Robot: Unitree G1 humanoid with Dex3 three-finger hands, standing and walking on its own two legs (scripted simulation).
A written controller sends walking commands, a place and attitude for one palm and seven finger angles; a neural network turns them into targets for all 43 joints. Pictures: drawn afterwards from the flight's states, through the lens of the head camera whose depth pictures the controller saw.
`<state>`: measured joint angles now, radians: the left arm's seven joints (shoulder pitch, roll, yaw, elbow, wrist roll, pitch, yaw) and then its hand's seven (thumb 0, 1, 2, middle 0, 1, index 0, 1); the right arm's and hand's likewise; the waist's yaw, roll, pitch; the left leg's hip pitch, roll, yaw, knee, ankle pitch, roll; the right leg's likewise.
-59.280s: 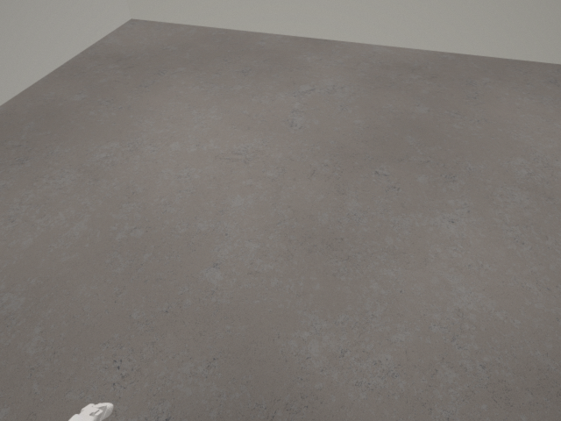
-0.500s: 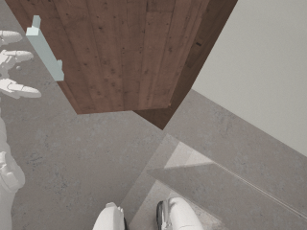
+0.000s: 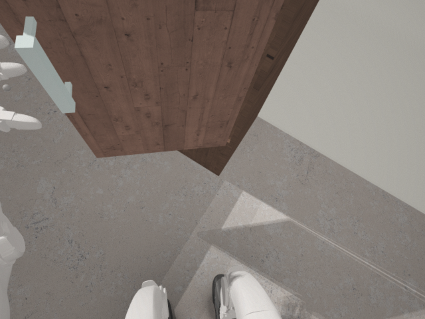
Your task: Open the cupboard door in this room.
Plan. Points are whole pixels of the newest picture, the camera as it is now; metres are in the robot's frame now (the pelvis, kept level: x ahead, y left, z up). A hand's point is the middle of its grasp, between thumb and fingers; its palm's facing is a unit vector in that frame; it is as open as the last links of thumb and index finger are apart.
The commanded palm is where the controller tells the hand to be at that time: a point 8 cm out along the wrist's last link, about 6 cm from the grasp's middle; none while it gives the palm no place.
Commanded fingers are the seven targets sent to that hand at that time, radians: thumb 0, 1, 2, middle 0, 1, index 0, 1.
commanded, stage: move the hooked fingers beside the handle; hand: left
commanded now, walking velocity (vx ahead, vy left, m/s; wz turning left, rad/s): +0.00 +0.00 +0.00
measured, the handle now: (51, 70) +0.53 +0.23 +0.06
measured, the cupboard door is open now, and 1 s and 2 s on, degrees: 41 41 40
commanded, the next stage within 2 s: slide the fingers in behind the handle in 0.46 s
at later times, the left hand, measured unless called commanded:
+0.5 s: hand (5, 95) +0.48 +0.29 +0.07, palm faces +0.06 -1.00 -0.02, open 14.0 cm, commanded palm +0.46 +0.33 +0.06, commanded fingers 0.00 -0.50 0.30 -0.30 -1.20 -0.30 -1.20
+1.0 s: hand (17, 93) +0.49 +0.28 +0.06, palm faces +0.07 -1.00 -0.01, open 14.0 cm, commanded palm +0.47 +0.30 +0.06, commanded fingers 0.00 -0.50 0.30 -0.30 -1.20 -0.30 -1.20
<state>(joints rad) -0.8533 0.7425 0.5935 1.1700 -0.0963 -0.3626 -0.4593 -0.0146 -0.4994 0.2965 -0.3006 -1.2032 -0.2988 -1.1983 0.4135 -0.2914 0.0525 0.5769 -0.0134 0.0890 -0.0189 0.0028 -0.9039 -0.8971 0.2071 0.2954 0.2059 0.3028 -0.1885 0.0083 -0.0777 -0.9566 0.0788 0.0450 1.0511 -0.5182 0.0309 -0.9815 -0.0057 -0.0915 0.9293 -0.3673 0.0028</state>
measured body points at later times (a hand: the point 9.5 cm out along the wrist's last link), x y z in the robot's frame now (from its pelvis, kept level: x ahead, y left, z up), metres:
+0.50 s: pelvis -0.01 +0.00 +0.00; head +0.14 +0.04 +0.42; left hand +0.47 +0.34 +0.07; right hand +0.02 -0.27 -0.10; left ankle -0.02 +0.09 -0.67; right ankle +0.03 -0.13 -0.67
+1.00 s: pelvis -0.01 +0.00 +0.00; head +0.14 +0.04 +0.42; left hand +0.48 +0.33 +0.07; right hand -0.01 -0.27 -0.10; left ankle -0.02 +0.09 -0.67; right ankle +0.03 -0.13 -0.67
